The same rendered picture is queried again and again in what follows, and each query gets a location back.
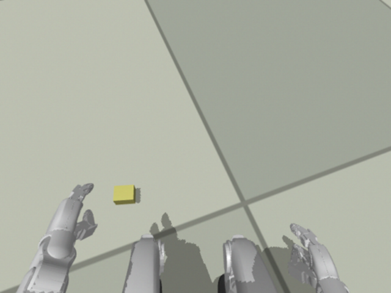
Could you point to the small box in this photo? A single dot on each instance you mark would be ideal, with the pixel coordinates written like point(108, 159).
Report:
point(124, 194)

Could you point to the left robot hand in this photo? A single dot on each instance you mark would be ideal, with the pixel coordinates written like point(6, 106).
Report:
point(66, 215)

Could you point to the right robot hand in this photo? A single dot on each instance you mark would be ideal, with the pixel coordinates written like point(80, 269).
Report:
point(316, 264)

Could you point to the right robot arm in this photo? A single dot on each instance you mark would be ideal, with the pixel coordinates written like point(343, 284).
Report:
point(331, 285)

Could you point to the left robot arm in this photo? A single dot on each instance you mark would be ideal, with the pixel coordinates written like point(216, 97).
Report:
point(48, 271)

